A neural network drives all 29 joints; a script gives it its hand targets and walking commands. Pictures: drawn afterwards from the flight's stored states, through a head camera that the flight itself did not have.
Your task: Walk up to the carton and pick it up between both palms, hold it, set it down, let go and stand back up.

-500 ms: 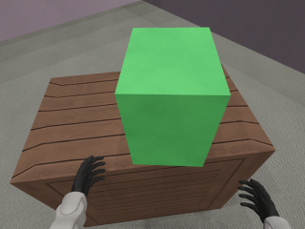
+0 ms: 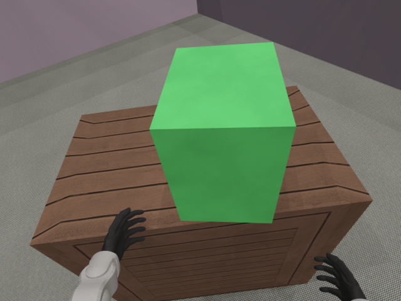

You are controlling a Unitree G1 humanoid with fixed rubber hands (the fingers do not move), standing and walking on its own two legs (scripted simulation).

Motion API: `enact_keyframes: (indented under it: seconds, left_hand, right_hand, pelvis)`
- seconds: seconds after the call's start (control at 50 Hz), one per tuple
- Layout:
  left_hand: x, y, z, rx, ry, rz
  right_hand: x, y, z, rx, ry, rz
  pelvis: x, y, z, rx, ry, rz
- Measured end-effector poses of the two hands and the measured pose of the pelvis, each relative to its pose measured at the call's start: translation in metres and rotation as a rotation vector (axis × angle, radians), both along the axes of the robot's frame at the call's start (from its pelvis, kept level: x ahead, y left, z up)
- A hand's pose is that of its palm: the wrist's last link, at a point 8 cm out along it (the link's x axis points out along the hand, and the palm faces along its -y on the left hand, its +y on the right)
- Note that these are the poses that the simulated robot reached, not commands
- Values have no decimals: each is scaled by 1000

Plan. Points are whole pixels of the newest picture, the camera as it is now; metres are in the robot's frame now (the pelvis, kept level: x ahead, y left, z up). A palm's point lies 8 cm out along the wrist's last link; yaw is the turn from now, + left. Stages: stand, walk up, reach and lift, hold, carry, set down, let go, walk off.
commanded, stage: let go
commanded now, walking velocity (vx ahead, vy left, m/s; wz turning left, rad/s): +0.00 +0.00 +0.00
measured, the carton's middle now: (224, 136) +0.44 -0.03 +0.09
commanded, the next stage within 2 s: stand in 0.36 s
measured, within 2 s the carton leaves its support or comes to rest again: neither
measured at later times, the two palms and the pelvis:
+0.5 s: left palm (115, 250) +0.22 +0.21 +0.00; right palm (353, 298) +0.14 -0.25 -0.08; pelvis +0.00 +0.00 +0.00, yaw +0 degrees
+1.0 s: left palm (119, 252) +0.22 +0.20 +0.00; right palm out of the picture +0.13 -0.30 -0.11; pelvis +0.01 -0.03 +0.00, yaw +0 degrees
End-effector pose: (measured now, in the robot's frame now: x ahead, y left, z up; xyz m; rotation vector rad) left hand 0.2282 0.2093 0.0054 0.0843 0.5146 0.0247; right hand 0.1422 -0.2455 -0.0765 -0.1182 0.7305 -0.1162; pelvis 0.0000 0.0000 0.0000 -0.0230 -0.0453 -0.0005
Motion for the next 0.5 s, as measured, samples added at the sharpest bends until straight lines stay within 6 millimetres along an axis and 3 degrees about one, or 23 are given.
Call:
enact_keyframes:
  seconds: [0.5]
  left_hand:
    - [-4,-1,-3,23,-51,-8]
  right_hand:
    - [-1,-5,-7,-32,17,33]
  pelvis:
    - [-1,-4,-1,5,-7,1]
